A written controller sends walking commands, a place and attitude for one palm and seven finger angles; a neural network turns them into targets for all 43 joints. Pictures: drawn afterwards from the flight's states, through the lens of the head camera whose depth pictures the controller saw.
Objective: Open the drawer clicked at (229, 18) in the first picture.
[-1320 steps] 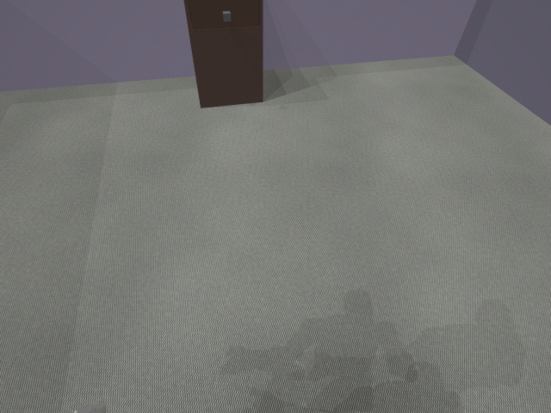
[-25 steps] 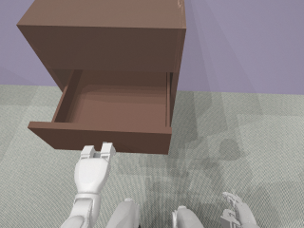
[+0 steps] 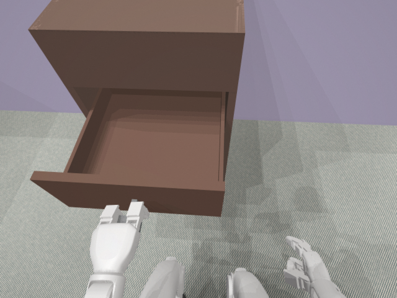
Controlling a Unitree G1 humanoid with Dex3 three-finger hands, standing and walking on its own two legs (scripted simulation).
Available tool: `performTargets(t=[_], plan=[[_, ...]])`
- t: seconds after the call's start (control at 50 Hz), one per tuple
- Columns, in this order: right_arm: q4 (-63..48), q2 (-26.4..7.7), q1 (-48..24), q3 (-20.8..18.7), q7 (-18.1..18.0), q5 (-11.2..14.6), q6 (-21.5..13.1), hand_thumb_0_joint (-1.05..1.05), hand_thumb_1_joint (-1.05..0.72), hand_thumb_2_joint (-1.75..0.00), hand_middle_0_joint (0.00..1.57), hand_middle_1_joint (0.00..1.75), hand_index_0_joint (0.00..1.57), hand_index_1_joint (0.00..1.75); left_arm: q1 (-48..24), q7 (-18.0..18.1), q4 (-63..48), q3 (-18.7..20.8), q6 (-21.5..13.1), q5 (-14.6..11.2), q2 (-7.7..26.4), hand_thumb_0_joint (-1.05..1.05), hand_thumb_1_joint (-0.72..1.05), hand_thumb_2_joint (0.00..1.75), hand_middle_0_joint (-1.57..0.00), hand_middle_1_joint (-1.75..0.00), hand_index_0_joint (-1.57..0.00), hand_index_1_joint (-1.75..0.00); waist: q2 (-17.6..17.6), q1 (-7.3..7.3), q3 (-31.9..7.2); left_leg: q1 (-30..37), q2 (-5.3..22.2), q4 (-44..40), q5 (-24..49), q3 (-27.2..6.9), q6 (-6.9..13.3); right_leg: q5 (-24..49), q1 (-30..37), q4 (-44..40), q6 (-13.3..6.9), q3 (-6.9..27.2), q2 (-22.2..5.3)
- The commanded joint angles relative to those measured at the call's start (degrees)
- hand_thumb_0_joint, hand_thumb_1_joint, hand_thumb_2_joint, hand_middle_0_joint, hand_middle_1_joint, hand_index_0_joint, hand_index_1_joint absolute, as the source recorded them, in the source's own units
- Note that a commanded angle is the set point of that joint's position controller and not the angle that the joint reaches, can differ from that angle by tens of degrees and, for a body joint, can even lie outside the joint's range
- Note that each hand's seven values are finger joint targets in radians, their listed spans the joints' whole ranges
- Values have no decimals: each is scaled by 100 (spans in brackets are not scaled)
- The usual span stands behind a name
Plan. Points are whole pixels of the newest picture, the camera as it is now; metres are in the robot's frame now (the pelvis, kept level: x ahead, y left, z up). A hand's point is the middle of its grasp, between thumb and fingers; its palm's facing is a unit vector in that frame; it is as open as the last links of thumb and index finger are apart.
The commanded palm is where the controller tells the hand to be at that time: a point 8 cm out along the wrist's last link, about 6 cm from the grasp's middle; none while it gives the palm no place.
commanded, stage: pull the drawer open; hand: left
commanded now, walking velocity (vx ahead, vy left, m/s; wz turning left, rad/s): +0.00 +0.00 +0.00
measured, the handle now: (131, 218) +0.28 +0.17 -0.05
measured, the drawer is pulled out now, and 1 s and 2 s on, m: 0.26 0.30 0.30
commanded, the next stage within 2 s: open the thumb to release the handle in 0.76 s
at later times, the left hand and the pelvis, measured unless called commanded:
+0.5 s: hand (124, 264) +0.20 +0.17 -0.06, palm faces -0.07 -0.14 -0.99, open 7.6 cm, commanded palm +0.15 +0.17 -0.01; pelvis +0.00 -0.01 -0.01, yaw +0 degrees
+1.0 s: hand (122, 267) +0.19 +0.17 -0.07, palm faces -0.04 -0.12 -0.99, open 7.7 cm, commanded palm +0.16 +0.18 -0.01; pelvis +0.00 -0.01 -0.02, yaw +1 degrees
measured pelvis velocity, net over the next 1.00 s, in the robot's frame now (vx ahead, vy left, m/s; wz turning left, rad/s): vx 0.00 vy -0.01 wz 0.02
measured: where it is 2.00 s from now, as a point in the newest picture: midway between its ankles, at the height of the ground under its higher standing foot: outside the picture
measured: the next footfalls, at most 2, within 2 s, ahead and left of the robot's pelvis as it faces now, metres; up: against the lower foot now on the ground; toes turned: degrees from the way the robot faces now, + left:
none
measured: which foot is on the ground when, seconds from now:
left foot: down 0.00-1.00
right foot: down 0.00-1.00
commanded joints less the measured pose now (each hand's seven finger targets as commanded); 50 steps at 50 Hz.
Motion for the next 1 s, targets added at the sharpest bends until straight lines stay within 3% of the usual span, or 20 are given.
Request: performTargets(t=[0.0, 0.38, 0.4, 0.42, 0.5, 0.62, 0.8, 0.82, 0.84, 0.86, 0.88, 0.92, 0.98], plan=[[-914, -575, -385, -180, -53, -20, -243, 0, -90, -90, 20, 30, 20, 30, 642, 225, -1095, 281, -70, -57, 478, 0, 90, 90, -40, -135, -40, -135, -273, 115, -1653, 1696, -251, -712, 1727, -172, 131, 2507, 906, -1215, 12, 438, -30], [-1084, -545, -449, -109, -55, -67, -332, 0, -90, -90, 20, 30, 20, 30, 1524, 137, -1430, 579, -386, -124, 741, 0, 90, 90, -40, -135, -40, -135, -385, 195, -1439, 1256, -273, -504, 1468, -184, 124, 2438, 800, -1082, -1, 583, -56], [-1094, -535, -466, -94, -46, -77, -326, 0, -90, -90, 20, 30, 20, 30, 1541, 139, -1517, 568, -423, -119, 735, 0, 90, 90, -40, -135, -40, -135, -374, 226, -1590, 1264, -284, -466, 1465, -168, 118, 2422, 785, -1033, 17, 624, -73], [-1121, -533, -455, -105, -50, -68, -338, 0, -90, -90, 20, 30, 20, 30, 1656, 135, -1544, 555, -436, -135, 710, 0, 90, 90, -40, -135, -40, -135, -263, 238, -1534, 1225, -287, -475, 1442, -155, 126, 2435, 845, -1043, 12, 566, -79], [-1161, -517, -471, -64, -34, -79, -354, 0, -90, -90, 20, 30, 20, 30, 1935, 95, -1604, 619, -520, -165, 761, 0, 90, 90, -40, -135, -40, -135, -430, 261, -1553, 1223, -306, -413, 1470, -162, 110, 2558, 760, -997, 20, 681, -81], [-1221, -514, -479, -55, -31, -99, -364, 0, -90, -90, 20, 30, 20, 30, 2092, 79, -1742, 686, -632, -166, 809, 0, 90, 90, -40, -135, -40, -135, -338, 268, -1424, 1065, -299, -357, 1358, -169, 114, 2431, 705, -949, 9, 642, -85], [-1283, -458, -478, -12, -10, -101, -362, 0, -90, -90, 20, 30, 20, 30, 2490, 46, -1838, 863, -755, -212, 918, 0, 90, 90, -40, -135, -40, -135, -439, 360, -1593, 976, -330, -288, 1432, -157, 84, 2735, 805, -836, 21, 811, -88], [-1288, -483, -477, -31, -10, -109, -367, 0, -90, -90, 20, 30, 20, 30, 2447, 43, -1913, 756, -759, -200, 843, 0, 90, 90, -40, -135, -40, -135, -328, 320, -1561, 1001, -316, -288, 1437, -164, 99, 2774, 768, -842, 22, 742, -97], [-1043, -587, -448, -101, -46, -140, -278, 0, -90, -90, 20, 30, 20, 30, 764, 176, -1922, 1009, -696, -20, 1267, 0, 90, 90, -40, -135, -40, -135, -514, -29, -1436, 941, -250, -61, 1291, -179, 114, 2503, 248, -854, 63, 854, -138], [-1056, -550, -388, -131, -100, -143, -284, 0, -90, -90, 20, 30, 20, 30, 905, 252, -1865, 1071, -701, 24, 1116, 0, 83, 87, -40, -134, -40, -134, -349, 101, -1539, 855, -272, -100, 1235, -131, 131, 2382, 525, -846, 81, 683, -128], [-1062, -538, -393, -113, -118, -146, -333, 0, -90, -90, 20, 30, 20, 30, 1022, 284, -1762, 1115, -679, 33, 1180, 0, 76, 84, -39, -134, -39, -134, -395, 121, -1518, 937, -269, -118, 1285, -153, 124, 2365, 425, -861, 41, 708, -101], [-1046, -554, -393, -136, -127, -126, -330, 0, -90, -90, 20, 30, 20, 30, 1086, 267, -1629, 943, -629, -28, 968, 0, 62, 78, -38, -132, -38, -132, -367, 118, -1608, 1034, -267, -171, 1305, -140, 143, 2301, 462, -887, 43, 597, -96], [-1037, -538, -348, -135, -157, -83, -341, 0, -90, -90, 20, 30, 20, 30, 1207, 246, -1618, 1043, -513, -161, 1073, 0, 41, 69, -36, -130, -36, -130, -477, 155, -1691, 1046, -280, -236, 1329, -116, 132, 2481, 738, -983, 76, 676, -131]])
